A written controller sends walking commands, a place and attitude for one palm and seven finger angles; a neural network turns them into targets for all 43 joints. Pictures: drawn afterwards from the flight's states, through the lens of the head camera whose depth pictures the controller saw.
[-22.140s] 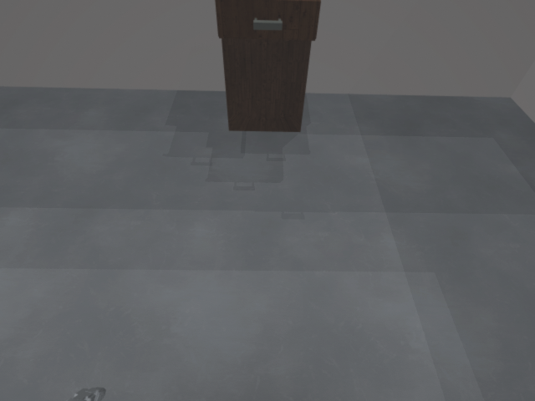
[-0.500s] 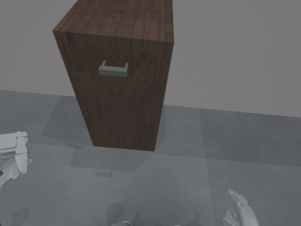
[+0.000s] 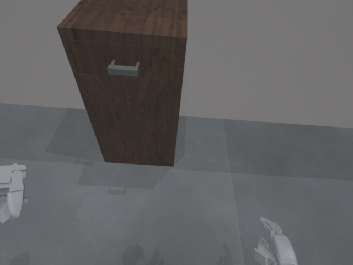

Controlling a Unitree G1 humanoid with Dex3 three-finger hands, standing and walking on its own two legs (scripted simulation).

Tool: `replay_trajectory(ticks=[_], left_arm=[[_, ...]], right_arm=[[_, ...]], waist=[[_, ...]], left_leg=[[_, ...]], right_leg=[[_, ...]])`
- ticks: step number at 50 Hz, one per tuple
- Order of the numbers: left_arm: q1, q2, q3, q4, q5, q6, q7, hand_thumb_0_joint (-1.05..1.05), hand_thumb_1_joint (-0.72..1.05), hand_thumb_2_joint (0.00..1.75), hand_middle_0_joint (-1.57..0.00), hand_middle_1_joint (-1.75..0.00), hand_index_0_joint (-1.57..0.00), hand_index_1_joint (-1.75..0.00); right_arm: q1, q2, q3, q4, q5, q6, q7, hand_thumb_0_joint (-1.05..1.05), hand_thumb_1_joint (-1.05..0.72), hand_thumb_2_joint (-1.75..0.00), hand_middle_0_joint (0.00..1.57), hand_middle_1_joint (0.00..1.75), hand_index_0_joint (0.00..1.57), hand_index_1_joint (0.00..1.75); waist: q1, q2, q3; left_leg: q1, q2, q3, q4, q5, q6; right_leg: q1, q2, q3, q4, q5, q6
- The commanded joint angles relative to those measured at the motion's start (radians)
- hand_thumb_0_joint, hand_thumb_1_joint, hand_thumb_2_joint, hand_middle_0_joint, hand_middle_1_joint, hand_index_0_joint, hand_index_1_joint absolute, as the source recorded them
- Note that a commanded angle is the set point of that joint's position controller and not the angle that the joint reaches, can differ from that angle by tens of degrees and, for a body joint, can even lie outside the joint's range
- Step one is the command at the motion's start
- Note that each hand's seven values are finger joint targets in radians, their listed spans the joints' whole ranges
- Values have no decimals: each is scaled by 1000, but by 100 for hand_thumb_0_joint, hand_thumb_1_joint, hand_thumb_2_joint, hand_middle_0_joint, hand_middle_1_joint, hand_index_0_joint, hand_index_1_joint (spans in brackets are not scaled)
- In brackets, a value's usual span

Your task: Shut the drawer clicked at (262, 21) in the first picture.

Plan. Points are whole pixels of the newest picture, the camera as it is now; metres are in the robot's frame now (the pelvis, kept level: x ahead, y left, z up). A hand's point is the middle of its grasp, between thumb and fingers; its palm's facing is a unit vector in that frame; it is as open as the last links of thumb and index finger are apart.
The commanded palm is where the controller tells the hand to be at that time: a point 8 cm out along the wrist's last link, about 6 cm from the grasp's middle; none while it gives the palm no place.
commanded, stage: stop stepping back and stand still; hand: left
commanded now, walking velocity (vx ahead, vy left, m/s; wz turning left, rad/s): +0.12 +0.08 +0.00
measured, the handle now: (124, 67) +0.77 +0.25 +0.00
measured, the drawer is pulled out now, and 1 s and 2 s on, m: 0.00 0.00 0.00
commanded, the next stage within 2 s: let the arm hang, fingers relaxed in 1.02 s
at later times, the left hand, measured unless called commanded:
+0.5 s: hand out of the picture +0.09 +0.29 +0.18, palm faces +0.40 -0.85 -0.35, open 3.3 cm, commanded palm +0.02 +0.33 +0.19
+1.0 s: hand out of the picture +0.02 +0.32 +0.18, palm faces +0.39 -0.77 -0.50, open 3.3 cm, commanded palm -0.04 +0.36 +0.19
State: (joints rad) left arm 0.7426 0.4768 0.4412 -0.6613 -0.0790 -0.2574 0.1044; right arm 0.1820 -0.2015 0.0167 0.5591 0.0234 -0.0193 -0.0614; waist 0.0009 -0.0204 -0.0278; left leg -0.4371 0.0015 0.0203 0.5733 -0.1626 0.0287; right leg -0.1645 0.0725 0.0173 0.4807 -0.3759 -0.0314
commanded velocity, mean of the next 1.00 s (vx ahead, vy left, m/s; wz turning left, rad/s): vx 0.13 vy -0.09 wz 0.00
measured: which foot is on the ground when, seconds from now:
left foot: down 0.00-0.54, up 0.56-0.72, down 0.74-1.00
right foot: down 0.00-1.00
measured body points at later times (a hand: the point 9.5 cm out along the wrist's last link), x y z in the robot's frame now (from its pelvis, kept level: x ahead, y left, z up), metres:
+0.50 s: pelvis -0.10 +0.04 +0.00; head -0.12 +0.07 +0.45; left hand +0.06 +0.33 +0.20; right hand +0.05 -0.18 -0.07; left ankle +0.05 +0.10 -0.73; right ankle -0.13 -0.06 -0.70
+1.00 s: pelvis -0.15 +0.07 +0.00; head -0.15 +0.09 +0.45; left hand -0.01 +0.36 +0.20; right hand +0.02 -0.13 -0.08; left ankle -0.09 +0.20 -0.72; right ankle -0.11 -0.02 -0.73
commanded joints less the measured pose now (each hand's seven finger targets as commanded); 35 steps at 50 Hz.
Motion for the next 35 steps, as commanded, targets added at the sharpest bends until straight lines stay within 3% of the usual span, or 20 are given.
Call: replay_trajectory(ticks=[1,3,6,7,13,16,18,20,21,22,24,25,26,27,28,29,30,32,33,35], left_arm=[[-95,93,44,-77,17,-2,47,0,90,90,-140,-160,-140,-160],[-123,96,32,-112,20,0,47,0,90,90,-140,-160,-140,-160],[-141,71,10,-122,25,-5,50,0,90,90,-140,-160,-140,-160],[-133,72,17,-122,29,-4,53,0,90,90,-140,-160,-140,-160],[-165,57,19,-117,27,0,67,0,90,90,-140,-160,-140,-160],[-243,46,0,-110,27,21,73,0,90,90,-140,-160,-140,-160],[-291,46,-5,-136,26,31,70,0,90,90,-140,-160,-140,-160],[-296,65,20,-171,30,44,66,0,90,90,-140,-160,-140,-160],[-277,88,34,-193,31,45,57,0,90,90,-140,-160,-140,-160],[-219,87,42,-175,24,48,51,0,90,90,-140,-160,-140,-160],[-75,68,34,-152,9,47,47,0,90,90,-140,-160,-140,-160],[-37,66,32,-145,9,46,43,0,90,90,-140,-160,-140,-160],[-25,83,42,-155,21,50,41,0,90,90,-140,-160,-140,-160],[-63,86,47,-205,18,55,32,0,90,90,-140,-160,-140,-160],[-165,92,96,-237,7,44,44,0,90,90,-140,-160,-140,-160],[-205,114,101,-220,6,38,48,0,90,90,-140,-160,-140,-160],[-203,90,86,-136,18,35,52,0,90,90,-140,-160,-140,-160],[-224,48,27,-96,37,32,56,0,90,90,-140,-160,-140,-160],[-256,29,-4,-105,43,31,59,0,90,90,-140,-160,-140,-160],[-269,36,-8,-136,53,16,77,0,90,90,-140,-160,-140,-160]], right_arm=[[-62,-150,-60,-144,6,-77,-26,0,-90,-90,20,30,20,30],[-77,-153,-55,-150,0,-79,-27,0,-90,-90,20,30,20,30],[-90,-147,-57,-154,-9,-94,-26,0,-90,-90,20,30,20,30],[-94,-144,-57,-152,-17,-96,-28,0,-90,-90,20,30,20,30],[-57,-129,-60,-103,-31,-100,-38,0,-90,-90,20,30,20,30],[-49,-129,-54,-86,-33,-98,-46,0,-90,-90,20,30,20,30],[-55,-135,-48,-85,-32,-106,-49,0,-90,-90,20,30,20,30],[-67,-135,-42,-102,-40,-122,-38,0,-90,-90,20,30,20,30],[-73,-111,-42,-113,-42,-131,-28,0,-90,-90,20,30,20,30],[-77,-104,-49,-112,-43,-132,-16,0,-90,-90,20,30,20,30],[-87,-93,-46,-124,-43,-125,-4,0,-90,-90,20,30,20,30],[-93,-93,-43,-124,-39,-110,-2,0,-90,-90,20,30,20,30],[-83,-85,-41,-118,-27,-90,-2,0,-90,-90,20,30,20,30],[-81,-96,-62,-105,-16,-70,3,0,-90,-90,20,30,20,30],[-66,-112,-61,-89,-40,-65,5,0,-90,-90,20,30,20,30],[-54,-84,-44,-81,-41,-76,8,0,-90,-90,20,30,20,30],[-35,-81,-48,-76,-40,-89,2,0,-90,-90,20,30,20,30],[-64,-93,-54,-65,-36,-106,-18,0,-90,-90,20,30,20,30],[-91,-90,-51,-67,-33,-120,-29,0,-90,-90,20,30,20,30],[-54,-99,-38,-55,-37,-154,-43,0,-90,-90,20,30,20,30]], waist=[[-8,29,-113],[-7,75,-111],[-13,83,9],[-13,89,35],[-30,37,14],[-39,34,60],[-44,140,74],[-14,388,37],[7,337,-2],[21,292,-28],[26,255,-54],[30,201,-37],[30,-32,-7],[16,-304,38],[-19,-184,45],[-29,-124,7],[-50,-99,24],[-36,-30,81],[-26,-56,88],[-23,62,26]], left_leg=[[332,90,-70,-87,331,49],[298,99,-125,-118,231,56],[173,81,-174,-224,-232,24],[153,68,-171,-236,-298,9],[290,25,-94,-14,-225,-27],[278,36,-106,51,-295,-25],[230,85,-223,-108,-464,-17],[15,193,-472,-567,-769,-85],[-33,193,-429,-595,-707,-128],[-55,164,-337,-582,-619,-146],[-79,119,-190,-508,-462,-134],[-135,91,-127,-376,-435,-124],[-118,-13,20,25,-351,-95],[-91,-76,19,567,-256,-75],[-155,-42,-27,735,-225,-69],[-200,23,-78,727,-169,-52],[-158,61,-69,619,-183,-38],[-3,74,-9,354,-199,-17],[65,80,7,197,-228,-7],[249,39,80,-92,-202,2]], right_leg=[[-122,-136,43,-48,524,106],[-108,-128,36,-63,341,85],[-145,-113,47,-167,-96,21],[-166,-108,47,-191,-195,2],[-325,-166,67,-208,-297,-70],[-419,-170,45,-138,-383,-91],[-407,-96,-40,31,-349,-60],[-150,73,-137,431,-249,-3],[-56,71,-115,524,-214,-3],[17,75,-130,495,-204,-7],[150,68,-167,244,-217,-27],[209,48,-136,66,-222,-53],[86,-92,38,-181,-232,-91],[-235,-390,399,-384,-337,-184],[-326,-456,421,-391,-255,-245],[-246,-428,346,-336,-304,-232],[-268,-385,286,-327,-356,-185],[-330,-325,188,-291,-345,-147],[-307,-318,145,-250,-314,-138],[-243,-238,43,-90,-226,-96]])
